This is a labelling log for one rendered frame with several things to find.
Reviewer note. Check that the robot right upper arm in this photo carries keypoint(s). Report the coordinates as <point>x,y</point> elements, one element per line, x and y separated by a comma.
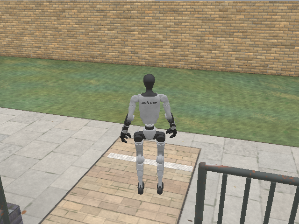
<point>166,105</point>

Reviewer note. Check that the robot right thigh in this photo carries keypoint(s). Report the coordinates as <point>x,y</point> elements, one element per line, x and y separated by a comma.
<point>160,138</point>

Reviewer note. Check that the robot right forearm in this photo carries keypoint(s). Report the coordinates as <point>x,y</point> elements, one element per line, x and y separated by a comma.
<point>172,123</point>

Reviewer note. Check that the humanoid robot head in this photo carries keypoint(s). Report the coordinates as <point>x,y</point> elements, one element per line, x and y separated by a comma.
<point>149,81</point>

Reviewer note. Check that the robot left hand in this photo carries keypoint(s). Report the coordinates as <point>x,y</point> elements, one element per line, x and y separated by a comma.
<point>123,135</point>

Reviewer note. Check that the robot left upper arm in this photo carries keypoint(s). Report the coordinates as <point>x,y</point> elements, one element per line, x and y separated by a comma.
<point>132,105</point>

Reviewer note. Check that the robot right hand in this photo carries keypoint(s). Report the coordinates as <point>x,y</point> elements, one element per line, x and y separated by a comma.
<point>171,131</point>

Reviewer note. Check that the robot left forearm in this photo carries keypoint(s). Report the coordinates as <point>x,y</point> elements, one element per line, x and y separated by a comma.
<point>126,125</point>

